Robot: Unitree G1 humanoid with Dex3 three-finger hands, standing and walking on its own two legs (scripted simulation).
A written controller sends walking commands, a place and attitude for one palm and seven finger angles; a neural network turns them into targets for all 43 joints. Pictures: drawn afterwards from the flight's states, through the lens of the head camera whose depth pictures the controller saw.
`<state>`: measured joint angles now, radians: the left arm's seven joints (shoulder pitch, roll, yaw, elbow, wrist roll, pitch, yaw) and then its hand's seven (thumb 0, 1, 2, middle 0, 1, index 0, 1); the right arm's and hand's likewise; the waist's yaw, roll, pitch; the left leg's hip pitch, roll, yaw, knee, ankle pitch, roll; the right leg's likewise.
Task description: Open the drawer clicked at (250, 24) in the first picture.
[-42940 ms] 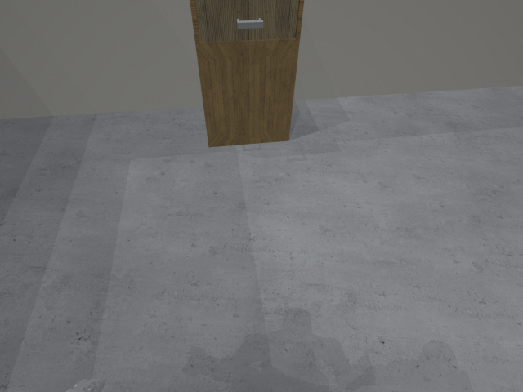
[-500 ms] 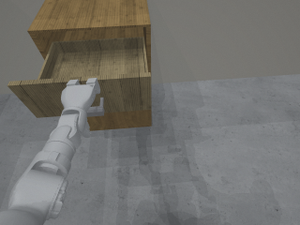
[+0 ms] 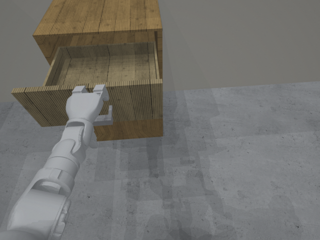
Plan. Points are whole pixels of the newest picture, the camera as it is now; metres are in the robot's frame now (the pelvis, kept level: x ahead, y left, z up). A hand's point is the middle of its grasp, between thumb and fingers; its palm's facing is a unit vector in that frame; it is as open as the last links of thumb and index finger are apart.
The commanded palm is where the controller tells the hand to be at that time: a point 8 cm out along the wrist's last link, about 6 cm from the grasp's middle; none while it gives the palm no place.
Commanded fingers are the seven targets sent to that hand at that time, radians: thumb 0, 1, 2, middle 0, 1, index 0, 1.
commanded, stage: move the hooked fingers above the handle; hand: left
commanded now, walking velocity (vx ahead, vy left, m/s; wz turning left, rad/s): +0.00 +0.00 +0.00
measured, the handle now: (95, 115) +0.50 +0.21 -0.03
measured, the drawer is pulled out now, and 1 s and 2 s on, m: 0.30 0.30 0.30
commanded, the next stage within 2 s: lower the fingers behind the handle in 1.14 s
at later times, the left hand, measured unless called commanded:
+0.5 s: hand (95, 112) +0.46 +0.19 +0.03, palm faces +0.02 -0.03 -1.00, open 13.8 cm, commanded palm +0.42 +0.20 +0.09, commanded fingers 0.00 -0.50 0.30 -0.30 -1.20 -0.30 -1.20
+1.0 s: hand (92, 115) +0.45 +0.20 +0.03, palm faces +0.00 -0.03 -1.00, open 13.8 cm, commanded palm +0.42 +0.20 +0.09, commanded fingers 0.00 -0.50 0.30 -0.30 -1.20 -0.30 -1.20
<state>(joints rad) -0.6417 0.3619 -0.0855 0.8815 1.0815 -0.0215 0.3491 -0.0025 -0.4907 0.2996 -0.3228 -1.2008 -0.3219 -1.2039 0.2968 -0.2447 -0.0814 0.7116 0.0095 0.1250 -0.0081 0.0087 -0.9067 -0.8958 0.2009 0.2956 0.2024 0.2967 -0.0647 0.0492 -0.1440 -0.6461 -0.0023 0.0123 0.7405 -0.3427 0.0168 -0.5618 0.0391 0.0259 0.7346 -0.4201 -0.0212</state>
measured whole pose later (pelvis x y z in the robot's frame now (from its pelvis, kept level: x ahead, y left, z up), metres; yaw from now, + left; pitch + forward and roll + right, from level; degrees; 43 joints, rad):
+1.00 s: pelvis +0.00 +0.00 +0.00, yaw +0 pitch +16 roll +0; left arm -0.70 0.37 -0.09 0.94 1.08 0.01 0.36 0.00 -0.49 0.30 -0.32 -1.20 -0.32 -1.20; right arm 0.29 -0.25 -0.08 0.71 0.01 0.11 -0.01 0.01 -0.91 -0.90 0.20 0.30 0.20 0.30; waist -0.08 0.05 -0.14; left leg -0.68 0.00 0.01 0.76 -0.35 0.02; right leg -0.59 0.04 0.02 0.75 -0.42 -0.02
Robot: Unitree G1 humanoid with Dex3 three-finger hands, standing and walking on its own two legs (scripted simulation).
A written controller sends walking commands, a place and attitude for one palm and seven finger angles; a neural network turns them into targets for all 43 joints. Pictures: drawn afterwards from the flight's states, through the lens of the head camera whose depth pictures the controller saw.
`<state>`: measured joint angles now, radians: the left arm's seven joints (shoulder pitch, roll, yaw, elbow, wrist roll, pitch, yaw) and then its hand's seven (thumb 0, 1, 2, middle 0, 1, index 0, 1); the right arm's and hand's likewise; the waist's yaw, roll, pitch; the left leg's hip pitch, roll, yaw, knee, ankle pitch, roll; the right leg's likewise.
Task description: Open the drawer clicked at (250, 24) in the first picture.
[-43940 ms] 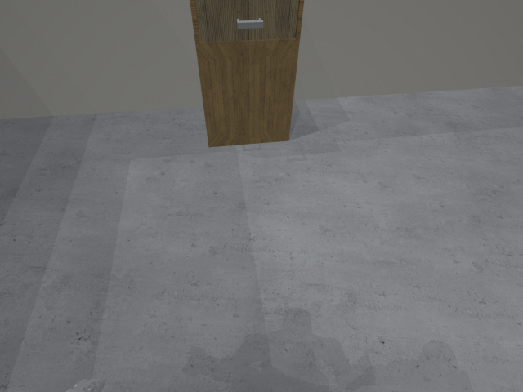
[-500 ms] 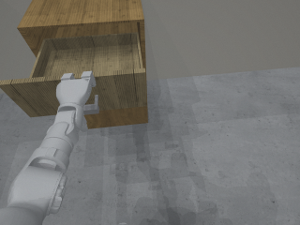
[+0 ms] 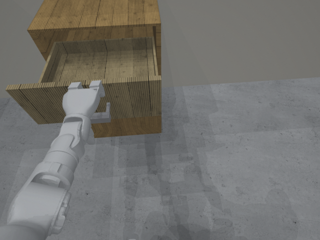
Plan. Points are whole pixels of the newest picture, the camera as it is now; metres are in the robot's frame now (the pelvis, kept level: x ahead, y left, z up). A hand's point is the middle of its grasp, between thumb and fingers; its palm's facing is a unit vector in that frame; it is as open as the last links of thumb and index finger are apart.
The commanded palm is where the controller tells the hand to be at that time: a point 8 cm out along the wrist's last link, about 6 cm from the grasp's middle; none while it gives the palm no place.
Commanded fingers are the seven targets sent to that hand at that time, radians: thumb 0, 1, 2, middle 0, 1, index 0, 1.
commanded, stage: move the hooked fingers above the handle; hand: left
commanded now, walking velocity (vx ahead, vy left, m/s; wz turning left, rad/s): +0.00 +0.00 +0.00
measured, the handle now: (92, 112) +0.50 +0.21 -0.03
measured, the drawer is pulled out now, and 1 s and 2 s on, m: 0.30 0.30 0.30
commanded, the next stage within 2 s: lower the fingers behind the handle in 0.14 s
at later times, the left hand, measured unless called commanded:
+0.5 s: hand (88, 121) +0.43 +0.20 +0.01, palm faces -0.03 -0.03 -1.00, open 13.8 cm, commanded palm +0.42 +0.20 +0.07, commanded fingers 0.00 -0.50 0.30 -0.30 -1.20 -0.30 -1.20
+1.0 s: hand (90, 127) +0.44 +0.20 -0.02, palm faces -0.03 -0.02 -1.00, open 13.8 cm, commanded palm +0.42 +0.20 +0.04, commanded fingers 0.00 -0.50 0.30 -0.30 -1.20 -0.30 -1.20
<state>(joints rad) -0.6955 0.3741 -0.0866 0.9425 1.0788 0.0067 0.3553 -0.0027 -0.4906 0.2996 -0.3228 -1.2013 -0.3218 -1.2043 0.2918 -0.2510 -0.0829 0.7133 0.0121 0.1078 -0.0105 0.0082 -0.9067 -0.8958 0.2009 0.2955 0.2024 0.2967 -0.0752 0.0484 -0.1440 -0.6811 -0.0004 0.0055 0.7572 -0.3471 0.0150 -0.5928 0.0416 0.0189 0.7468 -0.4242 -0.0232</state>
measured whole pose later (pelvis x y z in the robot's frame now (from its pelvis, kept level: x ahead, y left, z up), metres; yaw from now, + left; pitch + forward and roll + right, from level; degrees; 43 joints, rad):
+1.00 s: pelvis -0.01 +0.00 -0.02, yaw +0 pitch +19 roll -1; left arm -0.69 0.39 -0.05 1.05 1.12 -0.03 0.44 0.00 -0.49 0.30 -0.32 -1.20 -0.32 -1.20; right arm 0.33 -0.24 -0.08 0.73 0.00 0.08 -0.02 0.01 -0.91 -0.90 0.20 0.30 0.20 0.30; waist -0.10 0.05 -0.17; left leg -0.83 0.01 0.00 0.87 -0.37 0.01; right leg -0.74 0.05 0.01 0.86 -0.45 -0.02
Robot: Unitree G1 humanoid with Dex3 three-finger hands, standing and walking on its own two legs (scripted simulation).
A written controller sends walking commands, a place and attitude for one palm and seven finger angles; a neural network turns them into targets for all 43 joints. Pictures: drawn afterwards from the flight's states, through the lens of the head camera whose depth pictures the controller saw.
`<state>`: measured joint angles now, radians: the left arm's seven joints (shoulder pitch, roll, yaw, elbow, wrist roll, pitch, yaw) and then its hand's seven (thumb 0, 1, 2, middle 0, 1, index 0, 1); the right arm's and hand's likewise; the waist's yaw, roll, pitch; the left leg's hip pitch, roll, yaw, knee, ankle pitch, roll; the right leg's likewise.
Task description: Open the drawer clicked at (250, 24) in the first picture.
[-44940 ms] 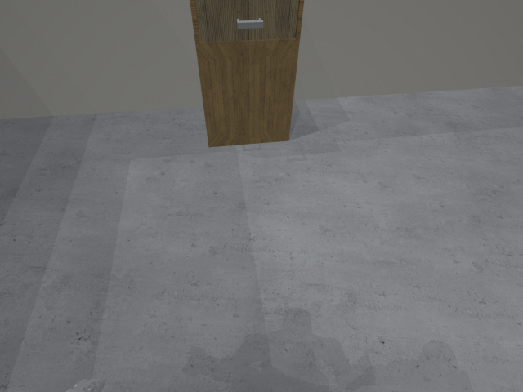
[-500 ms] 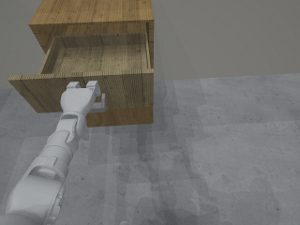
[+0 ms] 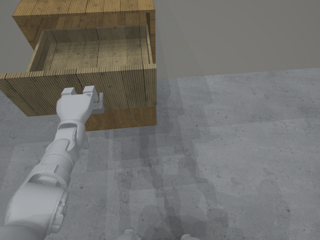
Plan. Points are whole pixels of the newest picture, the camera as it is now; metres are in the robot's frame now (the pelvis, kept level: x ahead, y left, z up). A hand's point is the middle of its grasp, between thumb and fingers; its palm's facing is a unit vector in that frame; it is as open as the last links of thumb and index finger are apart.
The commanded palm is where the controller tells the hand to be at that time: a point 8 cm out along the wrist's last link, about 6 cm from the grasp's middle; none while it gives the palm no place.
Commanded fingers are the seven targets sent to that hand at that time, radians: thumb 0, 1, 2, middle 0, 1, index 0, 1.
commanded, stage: lower the fingers behind the handle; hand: left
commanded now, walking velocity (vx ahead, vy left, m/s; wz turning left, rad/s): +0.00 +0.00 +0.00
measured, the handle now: (84, 103) +0.51 +0.21 -0.01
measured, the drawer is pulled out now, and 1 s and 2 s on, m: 0.30 0.30 0.30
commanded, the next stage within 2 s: close the thumb around the handle in 0.84 s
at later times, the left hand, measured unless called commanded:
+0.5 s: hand (85, 121) +0.46 +0.21 -0.03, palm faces -0.04 -0.03 -1.00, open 13.8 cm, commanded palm +0.44 +0.21 +0.03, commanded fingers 0.00 -0.50 0.30 -0.30 -1.20 -0.30 -1.20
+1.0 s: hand (86, 121) +0.46 +0.21 -0.03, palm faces -0.03 -0.03 -1.00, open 13.8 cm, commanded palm +0.44 +0.20 +0.03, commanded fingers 0.00 -0.28 0.40 -0.32 -1.22 -0.32 -1.22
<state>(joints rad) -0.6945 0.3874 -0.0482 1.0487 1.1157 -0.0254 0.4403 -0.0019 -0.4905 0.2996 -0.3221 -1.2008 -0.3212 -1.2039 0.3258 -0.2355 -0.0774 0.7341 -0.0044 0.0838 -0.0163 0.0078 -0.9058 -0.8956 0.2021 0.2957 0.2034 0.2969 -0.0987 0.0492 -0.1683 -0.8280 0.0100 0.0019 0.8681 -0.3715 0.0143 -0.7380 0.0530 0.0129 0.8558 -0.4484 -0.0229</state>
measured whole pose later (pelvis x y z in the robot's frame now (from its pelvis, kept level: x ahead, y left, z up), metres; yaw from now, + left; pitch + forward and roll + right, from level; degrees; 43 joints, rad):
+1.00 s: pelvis +0.00 +0.01 -0.02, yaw -1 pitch +22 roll -2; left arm -0.72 0.36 -0.07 1.06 1.12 0.02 0.48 0.00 -0.48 0.30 -0.31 -1.20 -0.32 -1.20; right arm 0.32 -0.23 -0.08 0.74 -0.02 0.09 -0.01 0.01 -0.91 -0.90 0.20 0.30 0.20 0.30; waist -0.10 0.05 -0.19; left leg -0.95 0.01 0.00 0.97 -0.42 0.03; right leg -0.84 0.05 0.01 0.94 -0.48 -0.01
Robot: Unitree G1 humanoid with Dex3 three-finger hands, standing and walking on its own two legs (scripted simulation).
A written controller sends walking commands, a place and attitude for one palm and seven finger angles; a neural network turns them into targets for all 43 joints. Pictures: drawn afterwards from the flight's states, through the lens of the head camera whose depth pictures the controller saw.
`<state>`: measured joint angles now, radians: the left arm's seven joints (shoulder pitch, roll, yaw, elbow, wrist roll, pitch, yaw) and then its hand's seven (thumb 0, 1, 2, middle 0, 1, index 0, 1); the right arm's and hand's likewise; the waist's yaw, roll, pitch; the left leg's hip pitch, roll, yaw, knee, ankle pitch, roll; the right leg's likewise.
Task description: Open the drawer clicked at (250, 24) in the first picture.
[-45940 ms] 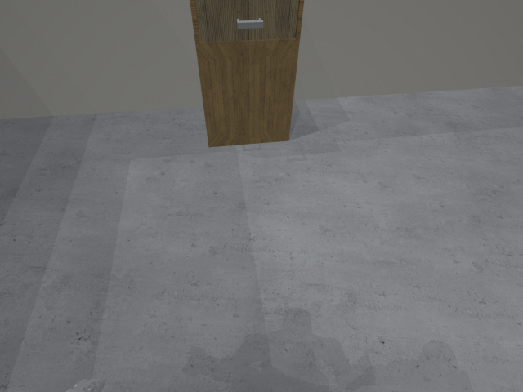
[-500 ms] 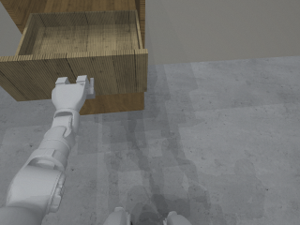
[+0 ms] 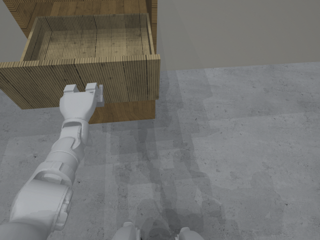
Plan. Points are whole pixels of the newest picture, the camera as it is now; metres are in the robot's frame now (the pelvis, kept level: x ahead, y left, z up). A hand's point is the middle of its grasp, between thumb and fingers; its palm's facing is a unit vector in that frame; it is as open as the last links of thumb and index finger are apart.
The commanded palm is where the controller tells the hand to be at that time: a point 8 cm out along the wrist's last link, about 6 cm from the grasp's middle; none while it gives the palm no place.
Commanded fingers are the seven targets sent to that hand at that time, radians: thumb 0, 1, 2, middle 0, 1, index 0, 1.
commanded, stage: close the thumb around the handle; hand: left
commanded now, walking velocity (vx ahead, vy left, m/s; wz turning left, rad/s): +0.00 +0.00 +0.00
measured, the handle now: (83, 95) +0.51 +0.21 +0.00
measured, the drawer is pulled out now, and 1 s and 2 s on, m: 0.30 0.30 0.30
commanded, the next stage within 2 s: pull the drawer open in 0.64 s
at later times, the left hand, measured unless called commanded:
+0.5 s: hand (86, 115) +0.45 +0.20 -0.01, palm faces -0.04 -0.02 -1.00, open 6.4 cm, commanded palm +0.43 +0.19 +0.04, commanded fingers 0.00 0.90 0.90 -0.40 -1.35 -0.40 -1.35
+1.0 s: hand (86, 115) +0.45 +0.20 -0.02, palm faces -0.04 -0.04 -1.00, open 5.8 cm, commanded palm +0.40 +0.19 +0.04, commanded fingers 0.00 0.90 0.90 -0.40 -1.35 -0.40 -1.35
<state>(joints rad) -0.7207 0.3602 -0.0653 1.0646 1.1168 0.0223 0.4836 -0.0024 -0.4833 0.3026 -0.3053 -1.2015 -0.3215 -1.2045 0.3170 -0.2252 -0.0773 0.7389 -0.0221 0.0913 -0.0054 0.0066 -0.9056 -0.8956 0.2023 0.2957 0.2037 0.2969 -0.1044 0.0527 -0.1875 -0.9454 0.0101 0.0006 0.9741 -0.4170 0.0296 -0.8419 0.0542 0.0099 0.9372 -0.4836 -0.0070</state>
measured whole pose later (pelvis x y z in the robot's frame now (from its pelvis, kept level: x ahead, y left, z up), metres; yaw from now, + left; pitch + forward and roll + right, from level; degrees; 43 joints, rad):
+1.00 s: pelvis +0.01 -0.01 +0.01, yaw -1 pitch +22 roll -1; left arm -0.63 0.37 -0.04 0.97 1.10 0.03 0.46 0.00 0.70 0.77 -0.32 -1.35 -0.38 -1.35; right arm 0.32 -0.23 -0.08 0.72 -0.01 0.10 -0.01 0.01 -0.91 -0.90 0.20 0.30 0.20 0.30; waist -0.10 0.05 -0.19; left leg -0.90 0.02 0.02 0.94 -0.42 0.02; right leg -0.81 0.06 0.03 0.91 -0.48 -0.01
